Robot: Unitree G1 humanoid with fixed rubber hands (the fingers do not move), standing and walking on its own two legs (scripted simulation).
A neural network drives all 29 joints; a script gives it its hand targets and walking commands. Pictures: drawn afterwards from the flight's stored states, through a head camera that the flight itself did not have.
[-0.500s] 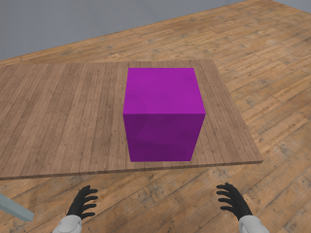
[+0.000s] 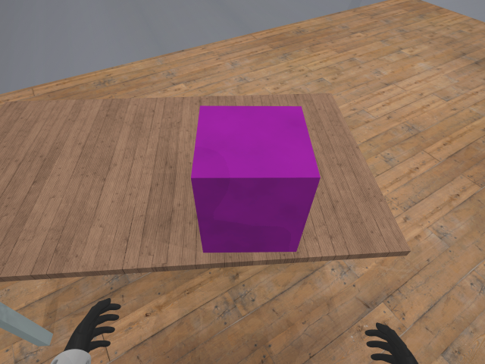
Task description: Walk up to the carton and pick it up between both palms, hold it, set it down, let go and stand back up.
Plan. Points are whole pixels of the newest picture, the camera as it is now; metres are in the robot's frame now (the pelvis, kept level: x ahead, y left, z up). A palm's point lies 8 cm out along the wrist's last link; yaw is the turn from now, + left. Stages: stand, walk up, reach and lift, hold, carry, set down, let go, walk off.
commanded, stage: stand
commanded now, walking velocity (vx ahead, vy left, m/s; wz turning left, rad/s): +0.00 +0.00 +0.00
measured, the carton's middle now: (250, 182) +0.46 -0.02 -0.01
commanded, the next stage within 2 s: none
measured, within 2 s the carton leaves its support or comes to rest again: neither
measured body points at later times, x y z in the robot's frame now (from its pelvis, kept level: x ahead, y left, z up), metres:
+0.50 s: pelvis +0.00 +0.00 +0.00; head +0.00 +0.00 +0.45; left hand +0.17 +0.28 -0.08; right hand +0.11 -0.28 -0.10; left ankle -0.01 +0.13 -0.74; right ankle +0.02 -0.14 -0.74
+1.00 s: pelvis +0.00 +0.00 +0.00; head +0.00 +0.00 +0.45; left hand +0.16 +0.29 -0.08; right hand +0.11 -0.29 -0.10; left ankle -0.01 +0.13 -0.74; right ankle +0.02 -0.14 -0.74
